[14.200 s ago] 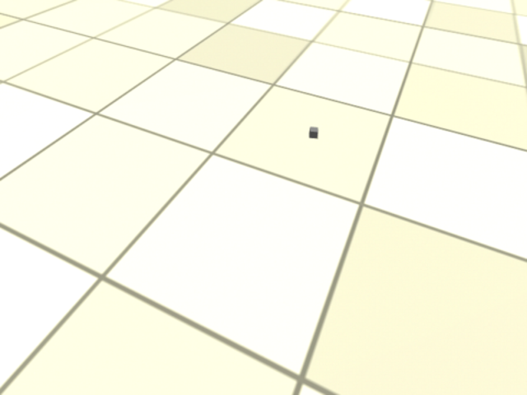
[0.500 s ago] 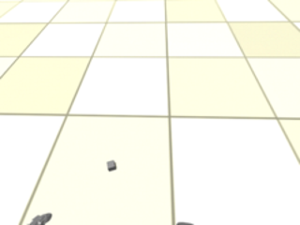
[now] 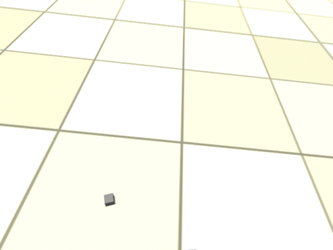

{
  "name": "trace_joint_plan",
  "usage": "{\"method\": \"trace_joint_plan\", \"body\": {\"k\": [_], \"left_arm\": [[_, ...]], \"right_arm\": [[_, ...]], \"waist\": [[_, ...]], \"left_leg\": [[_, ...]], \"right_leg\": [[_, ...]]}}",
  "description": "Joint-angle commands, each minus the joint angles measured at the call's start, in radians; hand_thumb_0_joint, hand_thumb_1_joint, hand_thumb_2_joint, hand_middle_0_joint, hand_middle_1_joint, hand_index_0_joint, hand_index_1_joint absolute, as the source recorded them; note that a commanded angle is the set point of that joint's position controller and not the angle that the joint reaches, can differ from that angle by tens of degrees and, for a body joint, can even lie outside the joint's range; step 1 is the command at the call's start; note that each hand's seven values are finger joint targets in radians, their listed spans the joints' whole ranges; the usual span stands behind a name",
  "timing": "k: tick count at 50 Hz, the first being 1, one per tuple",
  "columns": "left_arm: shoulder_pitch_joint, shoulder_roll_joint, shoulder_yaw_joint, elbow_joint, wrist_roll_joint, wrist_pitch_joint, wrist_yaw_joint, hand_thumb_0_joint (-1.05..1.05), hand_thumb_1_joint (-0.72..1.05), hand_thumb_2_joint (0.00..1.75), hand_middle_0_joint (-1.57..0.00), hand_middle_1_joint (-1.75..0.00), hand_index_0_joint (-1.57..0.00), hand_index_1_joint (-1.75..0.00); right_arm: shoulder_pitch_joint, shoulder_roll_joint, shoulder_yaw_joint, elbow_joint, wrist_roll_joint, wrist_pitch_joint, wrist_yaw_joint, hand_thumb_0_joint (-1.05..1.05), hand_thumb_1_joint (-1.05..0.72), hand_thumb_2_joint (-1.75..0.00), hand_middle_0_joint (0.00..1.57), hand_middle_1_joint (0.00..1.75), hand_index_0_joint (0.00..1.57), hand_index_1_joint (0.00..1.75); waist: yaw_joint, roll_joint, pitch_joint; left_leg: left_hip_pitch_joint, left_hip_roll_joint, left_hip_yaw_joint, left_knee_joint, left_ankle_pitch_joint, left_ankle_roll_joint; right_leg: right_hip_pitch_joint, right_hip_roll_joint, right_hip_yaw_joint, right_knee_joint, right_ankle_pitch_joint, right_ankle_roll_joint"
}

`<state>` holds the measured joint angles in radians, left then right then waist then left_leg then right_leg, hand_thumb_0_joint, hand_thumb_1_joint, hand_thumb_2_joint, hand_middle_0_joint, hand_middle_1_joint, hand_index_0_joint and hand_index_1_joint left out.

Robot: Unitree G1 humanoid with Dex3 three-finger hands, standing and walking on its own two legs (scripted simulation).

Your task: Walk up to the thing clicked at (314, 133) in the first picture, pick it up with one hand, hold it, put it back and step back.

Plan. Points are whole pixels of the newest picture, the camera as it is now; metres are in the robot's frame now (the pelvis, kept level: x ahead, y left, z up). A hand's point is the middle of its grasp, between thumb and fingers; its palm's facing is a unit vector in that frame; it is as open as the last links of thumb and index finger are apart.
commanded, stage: walk up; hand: left
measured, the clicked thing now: (109, 199) +0.48 +0.27 -0.73
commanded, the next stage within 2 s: stand in 1.28 s
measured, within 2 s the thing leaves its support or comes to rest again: neither
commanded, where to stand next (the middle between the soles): +0.09 +0.00 m, yaw +1 degrees
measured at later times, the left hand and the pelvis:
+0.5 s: hand out of the picture +0.15 +0.24 -0.13, palm faces +0.00 -0.93 -0.36, open 7.4 cm; pelvis +0.03 -0.01 +0.01, yaw +1 degrees
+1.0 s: hand out of the picture +0.10 +0.25 -0.14, palm faces +0.01 -0.94 -0.34, open 7.4 cm; pelvis +0.04 -0.01 +0.02, yaw +1 degrees
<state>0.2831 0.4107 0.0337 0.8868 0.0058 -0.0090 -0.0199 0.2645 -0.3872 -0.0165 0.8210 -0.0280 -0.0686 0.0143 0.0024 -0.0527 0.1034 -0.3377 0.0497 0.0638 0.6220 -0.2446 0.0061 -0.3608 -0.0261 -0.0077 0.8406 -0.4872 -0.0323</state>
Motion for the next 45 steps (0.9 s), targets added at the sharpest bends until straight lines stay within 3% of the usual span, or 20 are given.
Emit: {"method": "trace_joint_plan", "body": {"k": [1,2,3,4,5,6,8,9,10,11,15,19,23,26,35,45], "left_arm": [[0.097,0.155,0.051,-0.003,-0.002,-0.034,0.021,0.00,0.90,0.90,-0.20,-0.30,-0.20,-0.30],[0.099,0.163,0.052,0.011,0.003,-0.039,0.026,0.00,0.90,0.90,-0.20,-0.30,-0.20,-0.30],[0.084,0.203,0.061,0.010,0.012,-0.048,0.031,0.00,0.90,0.90,-0.20,-0.30,-0.20,-0.30],[0.007,0.272,0.068,-0.017,0.019,-0.061,0.034,0.00,0.90,0.90,-0.20,-0.30,-0.20,-0.30],[-0.067,0.304,0.067,-0.019,0.008,-0.055,0.030,0.00,0.90,0.90,-0.20,-0.30,-0.20,-0.30],[-0.097,0.270,0.052,-0.025,0.009,-0.055,0.028,0.00,0.90,0.90,-0.20,-0.30,-0.20,-0.30],[-0.142,0.230,0.035,-0.006,0.005,-0.052,0.031,0.00,0.90,0.90,-0.20,-0.30,-0.20,-0.30],[-0.135,0.204,0.029,0.009,0.002,-0.051,0.030,0.00,0.90,0.90,-0.20,-0.30,-0.20,-0.30],[-0.128,0.199,0.026,0.019,-0.001,-0.049,0.027,0.00,0.90,0.90,-0.20,-0.30,-0.20,-0.30],[-0.116,0.198,0.027,0.031,-0.004,-0.050,0.027,0.00,0.90,0.90,-0.20,-0.30,-0.20,-0.30],[-0.166,0.203,0.024,0.072,-0.007,-0.049,0.033,0.00,0.90,0.90,-0.20,-0.30,-0.20,-0.30],[-0.203,0.182,0.019,0.103,-0.011,-0.040,0.034,0.00,0.90,0.90,-0.20,-0.30,-0.20,-0.30],[-0.238,0.172,0.017,0.134,-0.013,-0.030,0.032,0.00,0.90,0.90,-0.20,-0.30,-0.20,-0.30],[-0.260,0.162,0.010,0.159,-0.013,-0.023,0.028,0.00,0.90,0.90,-0.20,-0.30,-0.20,-0.30],[-0.282,0.162,0.010,0.208,-0.001,-0.024,0.020,0.00,0.90,0.90,-0.20,-0.30,-0.20,-0.30],[-0.272,0.157,0.012,0.231,0.001,-0.026,0.021,0.00,0.90,0.90,-0.20,-0.30,-0.20,-0.30]], "right_arm": [[-0.053,-0.254,-0.069,-0.050,0.020,0.008,-0.021,0.00,-0.90,-0.90,0.20,0.30,0.20,0.30],[-0.070,-0.230,-0.060,-0.049,0.029,0.019,-0.018,0.00,-0.90,-0.90,0.20,0.30,0.20,0.30],[-0.075,-0.183,-0.043,-0.049,0.038,0.026,-0.016,0.00,-0.90,-0.90,0.20,0.30,0.20,0.30],[-0.057,-0.141,-0.034,-0.045,0.043,0.036,-0.013,0.00,-0.90,-0.90,0.20,0.30,0.20,0.30],[-0.059,-0.182,-0.049,-0.009,0.043,0.046,-0.022,0.00,-0.90,-0.90,0.20,0.30,0.20,0.30],[-0.054,-0.192,-0.051,0.015,0.040,0.046,-0.021,0.00,-0.90,-0.90,0.20,0.30,0.20,0.30],[-0.053,-0.186,-0.048,0.058,0.045,0.037,-0.015,0.00,-0.90,-0.90,0.20,0.30,0.20,0.30],[-0.064,-0.197,-0.050,0.073,0.041,0.032,-0.014,0.00,-0.90,-0.90,0.20,0.30,0.20,0.30],[-0.085,-0.214,-0.050,0.075,0.037,0.028,-0.011,0.00,-0.90,-0.90,0.20,0.30,0.20,0.30],[-0.107,-0.217,-0.043,0.086,0.040,0.026,-0.007,0.00,-0.90,-0.90,0.20,0.30,0.20,0.30],[-0.141,-0.193,-0.029,0.145,0.040,0.036,-0.007,0.00,-0.90,-0.90,0.20,0.30,0.20,0.30],[-0.174,-0.196,-0.025,0.190,0.036,0.036,-0.010,0.00,-0.90,-0.90,0.20,0.30,0.20,0.30],[-0.198,-0.191,-0.020,0.228,0.034,0.036,-0.012,0.00,-0.90,-0.90,0.20,0.30,0.20,0.30],[-0.231,-0.189,-0.015,0.247,0.030,0.038,-0.011,0.00,-0.90,-0.90,0.20,0.30,0.20,0.30],[-0.242,-0.185,-0.016,0.279,0.026,0.038,-0.010,0.00,-0.90,-0.90,0.20,0.30,0.20,0.30],[-0.231,-0.183,-0.019,0.294,0.027,0.041,-0.012,0.00,-0.90,-0.90,0.20,0.30,0.20,0.30]], "waist": [[0.030,0.238,-0.162],[0.043,0.200,-0.155],[0.045,0.101,-0.150],[0.002,-0.040,-0.114],[-0.009,-0.070,-0.089],[-0.026,-0.033,-0.069],[-0.039,-0.043,-0.073],[-0.032,-0.051,-0.106],[-0.017,-0.044,-0.129],[0.001,-0.039,-0.134],[-0.006,-0.016,-0.151],[0.005,0.015,-0.169],[0.009,0.038,-0.162],[0.016,0.074,-0.122],[0.002,0.070,-0.115],[-0.005,0.057,-0.141]], "left_leg": [[0.044,0.179,-0.153,-0.078,0.330,0.157],[-0.011,0.154,-0.142,-0.044,0.220,0.118],[-0.062,0.117,-0.111,0.032,0.130,0.071],[-0.107,0.012,-0.062,0.110,-0.031,0.012],[0.022,-0.012,-0.065,0.159,-0.251,0.015],[0.078,-0.002,-0.081,0.118,-0.240,0.020],[0.125,0.025,-0.082,-0.035,0.012,0.029],[0.162,0.054,-0.124,-0.066,0.128,0.041],[0.158,0.075,-0.161,-0.084,0.149,0.055],[0.142,0.073,-0.152,-0.074,0.159,0.058],[0.175,0.048,-0.111,-0.108,0.186,0.029],[0.189,0.069,-0.123,-0.168,0.270,0.032],[0.196,0.080,-0.127,-0.227,0.269,0.026],[0.177,0.087,-0.145,-0.287,0.183,0.023],[0.186,0.079,-0.143,-0.345,0.074,0.014],[0.222,0.079,-0.138,-0.334,0.149,0.012]], "right_leg": [[0.143,0.010,-0.044,-0.244,0.192,0.008],[0.198,0.013,-0.030,-0.322,0.279,-0.001],[0.224,-0.057,0.080,-0.390,0.317,-0.021],[0.145,-0.234,0.360,-0.479,0.276,-0.092],[-0.013,-0.317,0.395,-0.480,0.277,-0.190],[-0.055,-0.282,0.339,-0.444,0.297,-0.179],[-0.023,-0.183,0.179,-0.389,0.374,-0.081],[-0.012,-0.147,0.132,-0.362,0.420,-0.047],[0.018,-0.109,0.102,-0.354,0.384,-0.023],[0.057,-0.100,0.096,-0.376,0.343,-0.017],[0.121,-0.138,0.113,-0.406,0.439,-0.025],[0.192,-0.114,0.066,-0.422,0.474,-0.007],[0.226,-0.109,0.056,-0.452,0.441,0.002],[0.219,-0.100,0.054,-0.496,0.354,0.009],[0.232,-0.103,0.059,-0.573,0.296,0.017],[0.247,-0.107,0.051,-0.586,0.350,0.024]]}}
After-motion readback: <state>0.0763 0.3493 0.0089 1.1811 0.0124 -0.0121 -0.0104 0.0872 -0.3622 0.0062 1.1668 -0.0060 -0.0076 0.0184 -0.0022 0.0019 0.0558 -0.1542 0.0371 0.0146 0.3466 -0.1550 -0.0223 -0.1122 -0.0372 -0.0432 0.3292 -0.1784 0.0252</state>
